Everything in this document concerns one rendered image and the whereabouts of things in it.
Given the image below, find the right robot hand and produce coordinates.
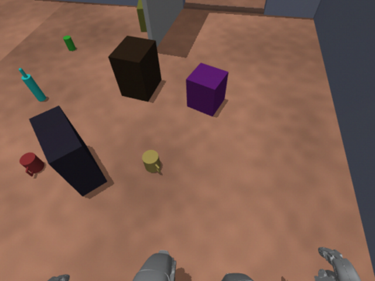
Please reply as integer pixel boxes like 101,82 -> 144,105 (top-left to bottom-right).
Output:
314,247 -> 361,281

